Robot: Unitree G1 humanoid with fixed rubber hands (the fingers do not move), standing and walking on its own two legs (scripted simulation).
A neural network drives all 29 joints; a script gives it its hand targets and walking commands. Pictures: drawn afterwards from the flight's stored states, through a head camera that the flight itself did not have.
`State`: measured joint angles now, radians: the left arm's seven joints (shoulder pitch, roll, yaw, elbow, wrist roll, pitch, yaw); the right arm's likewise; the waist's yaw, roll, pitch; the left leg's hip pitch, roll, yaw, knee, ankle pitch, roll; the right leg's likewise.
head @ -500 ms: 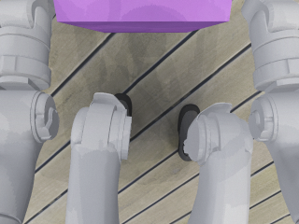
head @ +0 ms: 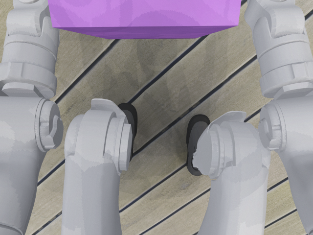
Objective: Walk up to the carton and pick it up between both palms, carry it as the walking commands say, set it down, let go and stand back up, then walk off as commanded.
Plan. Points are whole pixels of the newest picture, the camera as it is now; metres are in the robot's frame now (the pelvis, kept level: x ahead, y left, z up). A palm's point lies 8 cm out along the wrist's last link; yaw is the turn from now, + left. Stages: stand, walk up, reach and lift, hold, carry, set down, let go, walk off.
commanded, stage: reach and lift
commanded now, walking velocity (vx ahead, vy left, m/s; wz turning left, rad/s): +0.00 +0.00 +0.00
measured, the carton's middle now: out of the picture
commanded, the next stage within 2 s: none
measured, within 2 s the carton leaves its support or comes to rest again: leaves its support in 0.88 s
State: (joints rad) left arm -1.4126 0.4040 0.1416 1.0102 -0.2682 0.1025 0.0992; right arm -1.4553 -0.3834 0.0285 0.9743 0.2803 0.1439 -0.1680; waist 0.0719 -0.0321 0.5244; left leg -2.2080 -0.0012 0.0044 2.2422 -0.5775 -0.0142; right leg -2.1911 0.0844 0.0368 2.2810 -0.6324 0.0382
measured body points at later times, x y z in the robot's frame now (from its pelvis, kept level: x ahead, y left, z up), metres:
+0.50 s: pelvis +0.00 +0.00 +0.01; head +0.38 +0.02 +0.23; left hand +0.54 +0.23 -0.18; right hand +0.57 -0.10 -0.18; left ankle +0.12 +0.12 -0.32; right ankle +0.10 -0.12 -0.32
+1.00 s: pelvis +0.00 +0.00 +0.00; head +0.37 +0.02 +0.24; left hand +0.55 +0.22 -0.17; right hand +0.57 -0.11 -0.18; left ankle +0.12 +0.12 -0.32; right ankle +0.10 -0.12 -0.32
